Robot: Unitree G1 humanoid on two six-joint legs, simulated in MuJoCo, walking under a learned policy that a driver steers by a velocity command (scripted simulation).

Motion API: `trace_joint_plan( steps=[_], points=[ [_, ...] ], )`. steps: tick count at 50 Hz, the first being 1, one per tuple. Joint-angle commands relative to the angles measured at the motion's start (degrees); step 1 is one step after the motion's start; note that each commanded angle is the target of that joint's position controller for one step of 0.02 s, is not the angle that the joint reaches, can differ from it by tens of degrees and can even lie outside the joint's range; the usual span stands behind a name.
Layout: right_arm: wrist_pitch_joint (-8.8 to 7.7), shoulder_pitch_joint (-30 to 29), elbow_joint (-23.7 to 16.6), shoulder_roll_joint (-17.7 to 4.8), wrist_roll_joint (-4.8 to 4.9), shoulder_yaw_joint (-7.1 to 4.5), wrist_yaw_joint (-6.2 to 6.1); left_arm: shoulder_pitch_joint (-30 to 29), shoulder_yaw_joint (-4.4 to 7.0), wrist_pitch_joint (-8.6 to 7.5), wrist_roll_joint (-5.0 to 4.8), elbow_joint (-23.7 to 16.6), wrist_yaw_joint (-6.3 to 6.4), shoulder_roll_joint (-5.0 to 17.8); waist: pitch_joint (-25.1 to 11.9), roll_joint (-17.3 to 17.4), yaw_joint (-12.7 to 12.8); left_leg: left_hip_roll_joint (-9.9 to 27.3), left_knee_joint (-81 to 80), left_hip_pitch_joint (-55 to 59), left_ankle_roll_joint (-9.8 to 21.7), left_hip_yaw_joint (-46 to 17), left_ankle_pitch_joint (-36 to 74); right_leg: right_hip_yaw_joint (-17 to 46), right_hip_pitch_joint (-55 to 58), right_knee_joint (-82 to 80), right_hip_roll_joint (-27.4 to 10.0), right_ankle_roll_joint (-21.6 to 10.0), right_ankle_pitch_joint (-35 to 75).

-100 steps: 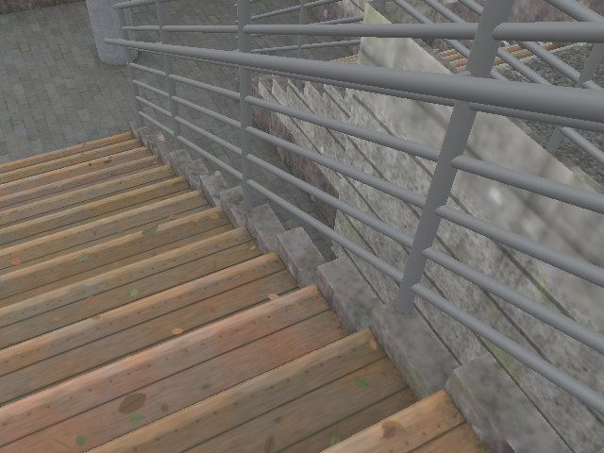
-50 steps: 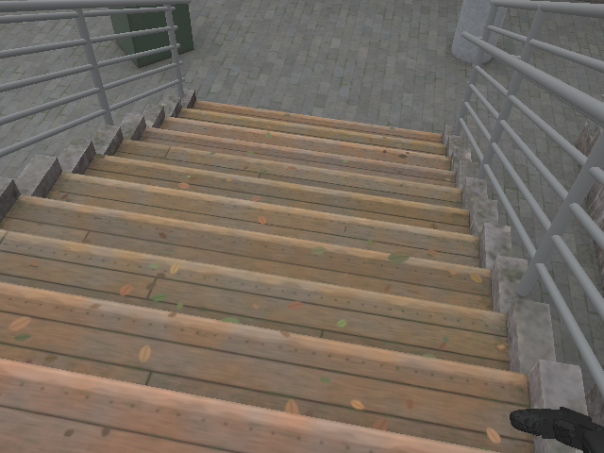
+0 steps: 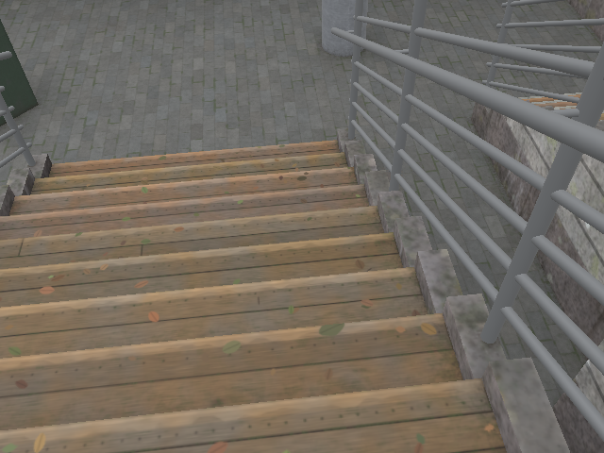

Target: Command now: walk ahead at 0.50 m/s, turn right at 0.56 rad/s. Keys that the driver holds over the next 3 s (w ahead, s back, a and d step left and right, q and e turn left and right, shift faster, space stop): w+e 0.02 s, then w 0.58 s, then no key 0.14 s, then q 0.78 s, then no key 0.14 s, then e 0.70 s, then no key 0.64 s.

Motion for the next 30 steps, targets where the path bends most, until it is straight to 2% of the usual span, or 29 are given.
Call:
trace_joint_plan(
  steps=[1,2,3,4,5,6,7,8,9,10,11,12,13,14,15,16,17,18,19,20,21,22,23,24,25,26,27,28,30],
  points=[
    [-1.42,-8.3,-6.3,-5.4,-0.72,-1.2,1.08,2.4,1.11,-1.38,0.07,-2.7,0.72,5.1,2.9,-2.1,1.2,-1.0,-14.7,-2.6,0.4,-1.5,14.6,20.6,-1.4,-3.8,-12.6,-10.4,9.2],
    [-1.57,-6.9,-6.0,-3.8,-0.83,-0.99,1.56,1.1,0.63,-1.5,0.34,-3.1,0.45,4.2,2.0,-2.5,0.8,-1.9,-16.7,3.3,0.8,-1.1,19.5,19.9,-4.8,-1.9,-11.3,-9.4,5.6],
    [-1.68,-6.9,-6.7,-3.2,-0.45,-0.76,2.02,-1.0,0.64,-1.45,0.32,-3.6,0.62,5.3,1.4,-4.3,1.0,-3.4,-18.7,7.8,0.6,-0.1,21.7,19.4,-7.5,-0.1,-9.5,-8.2,4.7],
    [-1.86,-6.8,-7.0,-2.7,0.03,-0.7,2.34,-1.0,0.49,-1.11,0.31,-4.4,0.78,5.8,1.2,-4.2,1.3,-4.1,-20.9,10.8,0.8,0.1,23.1,18.5,-8.9,2.9,-8.6,-7.5,2.5],
    [-1.89,-8.3,-7.9,-2.1,0.09,-0.39,2.41,0.0,0.15,-0.82,0.42,-4.2,0.95,5.9,2.2,-5.2,2.5,-5.0,-23.2,11.2,0.6,0.5,21.0,18.8,-8.3,4.3,-8.2,-7.1,3.3],
    [-2.11,-10.3,-9.1,-1.8,0.62,-0.05,2.35,1.4,0.11,-0.47,0.62,-4.1,1.32,6.3,3.8,-6.0,4.0,-5.5,-27.3,12.7,0.1,1.2,19.2,17.8,-8.1,5.5,-7.8,-6.3,5.1],
    [-2.46,-11.4,-10.3,-1.5,1.1,0.08,2.1,2.2,-0.25,-0.21,1.14,-4.1,1.47,5.8,5.1,-6.9,5.7,-5.0,-31.5,14.2,0.0,0.3,18.0,17.9,-7.2,7.7,-7.2,-5.9,7.3],
    [-2.83,-11.7,-10.7,-1.5,1.65,0.02,2.05,2.1,-0.54,0.29,1.84,-3.9,1.45,5.3,6.0,-7.5,6.4,-4.0,-34.6,15.9,0.2,-0.9,17.7,18.2,-6.5,9.3,-7.4,-5.6,9.2],
    [-3.43,-10.4,-10.6,-1.6,2.27,-0.12,1.53,3.0,-0.63,0.73,2.01,-3.2,2.42,5.5,6.2,-7.9,6.4,-2.3,-39.3,16.9,1.0,-3.0,18.5,19.5,-3.8,13.4,-7.2,-5.8,9.4],
    [-3.45,-7.1,-9.5,-2.3,3.56,-0.56,1.06,3.1,-0.84,0.91,2.91,-3.0,2.84,5.2,7.2,-6.3,5.8,-0.8,-44.0,18.2,1.2,-3.1,18.6,19.2,-1.3,16.5,-7.8,-5.7,11.6],
    [-3.54,-0.5,-6.8,-3.1,4.05,-1.18,0.37,4.8,-0.64,0.97,3.15,-1.9,3.23,6.2,6.6,-2.3,3.8,0.0,-50.3,24.2,1.8,-2.6,19.2,17.5,-0.7,25.1,-6.8,-5.6,12.3],
    [-3.02,5.9,-4.3,-3.4,3.59,-1.67,-0.15,6.0,-0.34,1.12,2.29,-1.5,2.38,7.7,2.4,1.1,1.4,-1.7,-49.3,33.8,1.7,1.4,18.6,13.3,-2.2,34.4,-5.5,-4.9,11.7],
    [-2.13,13.7,-1.8,-6.3,2.58,-2.59,-0.35,8.2,-0.06,1.02,2.02,-1.1,1.53,7.5,-1.6,5.5,-0.7,1.3,-42.7,48.8,2.7,-1.6,21.1,9.0,-12.9,49.4,-2.9,-4.0,-5.1],
    [-1.17,23.9,-0.6,-8.5,1.85,-2.72,-0.04,15.0,0.3,0.31,-0.18,-0.2,0.87,4.9,-13.7,12.5,-1.0,9.7,-16.8,73.0,6.3,-6.0,37.7,3.6,-30.5,72.6,0.4,-0.9,-34.0],
    [-0.89,28.1,-0.6,-8.3,2.97,-2.86,1.23,14.9,-0.16,0.0,-1.03,-1.3,1.75,6.6,-20.0,9.9,-4.5,15.7,-13.1,79.3,9.6,-12.1,32.4,1.2,-41.1,86.7,-2.5,-0.4,-32.4],
    [-1.12,27.3,-0.5,-13.2,4.47,-4.64,1.14,8.4,-0.54,-0.42,-0.4,-4.9,2.17,8.6,-20.8,15.0,-6.1,22.0,-25.1,75.9,19.5,-25.5,-0.6,-3.6,-50.8,91.2,-4.5,0.6,-24.6],
    [-0.15,20.5,-1.8,-5.8,4.93,-3.15,0.15,-3.3,0.11,0.69,2.71,-5.3,1.92,9.9,-7.8,1.6,-6.7,14.8,-37.3,60.7,16.2,-23.5,-22.0,-6.4,-53.8,82.8,-6.7,1.4,-12.8],
    [-1.05,17.5,-2.3,-6.7,2.73,-2.42,-0.21,-7.7,-0.03,1.03,2.63,-7.6,1.2,9.0,-1.7,5.2,-5.9,16.3,-38.9,47.7,18.7,-24.7,-20.2,-2.0,-49.4,75.1,-8.0,1.7,-5.9],
    [-1.69,18.4,-0.6,-4.6,1.03,-1.54,0.36,-8.5,-0.07,1.94,3.23,-6.4,0.66,7.4,3.8,1.1,-3.8,14.7,-38.8,36.4,18.0,-24.9,-15.7,0.2,-45.2,69.1,-9.5,1.7,-5.9],
    [-3.21,15.9,-0.3,-2.8,1.18,-0.23,0.4,-9.2,0.12,2.13,2.69,-6.0,-0.03,6.2,7.6,-3.0,-0.1,10.6,-38.4,26.4,14.2,-18.6,-8.8,4.5,-39.9,53.2,-10.7,2.0,4.1],
    [-4.04,14.7,0.0,-4.3,0.61,-0.49,0.71,-6.0,0.24,2.5,2.99,-3.6,-0.6,6.0,6.1,1.1,1.5,8.7,-38.7,23.3,13.2,-17.5,-6.7,2.9,-35.1,48.4,-11.0,2.5,5.9],
    [-4.91,14.0,-0.2,-5.0,2.02,-0.6,0.33,-9.8,0.21,2.27,2.94,-5.4,-1.29,5.6,7.4,1.7,2.4,5.7,-41.8,18.7,11.9,-12.3,-3.2,1.4,-30.6,32.6,-12.0,4.5,13.5],
    [-4.84,15.9,0.9,-5.3,3.14,-0.53,0.26,-12.9,0.26,2.51,3.85,-5.9,-1.84,4.5,5.1,3.5,0.9,5.0,-42.2,20.6,12.3,-11.3,1.8,-1.4,-28.0,26.4,-11.8,5.6,17.0],
    [-4.34,19.0,2.3,-5.3,3.26,-0.65,0.1,-11.7,-0.29,3.0,4.22,-4.5,-2.17,2.2,1.5,6.0,0.9,5.4,-40.4,23.5,13.4,-11.1,7.8,-3.1,-25.5,26.6,-12.5,6.0,19.4],
    [-3.93,20.5,3.2,-5.2,3.48,-0.77,0.14,-10.1,-0.17,3.29,3.78,-4.0,-2.42,2.2,-0.1,7.1,1.6,6.4,-38.4,27.1,13.8,-12.1,12.6,-1.1,-26.7,28.1,-13.4,5.1,23.7],
    [-3.6,19.8,2.3,-5.3,3.36,-0.92,0.16,-10.3,-0.01,3.34,3.13,-3.2,-2.64,2.7,-1.1,4.6,1.8,5.1,-37.6,28.5,13.1,-10.1,10.3,-3.4,-27.0,26.8,-13.6,4.7,26.9],
    [-3.72,23.5,4.5,-3.3,3.78,-0.44,-0.42,-15.4,0.25,2.84,2.9,-4.6,-2.68,3.3,0.7,3.3,-0.1,4.8,-35.9,34.1,12.9,-12.1,6.0,0.3,-33.3,23.4,-14.9,4.1,32.2],
    [-3.78,24.3,4.3,-3.0,3.74,-0.16,-0.62,-18.9,0.68,2.24,2.58,-5.6,-2.74,4.3,1.8,0.9,-1.0,2.6,-35.0,36.2,12.4,-10.9,-1.7,-0.6,-36.1,16.5,-14.6,3.9,35.6],
    [-4.11,26.9,4.7,-4.4,3.0,-0.42,-1.26,-24.4,0.56,1.18,3.3,-6.0,-3.19,3.9,3.2,0.6,-3.4,2.7,-32.7,36.5,12.5,-13.4,-7.9,-1.1,-36.6,12.3,-14.2,3.6,40.6]
  ],
)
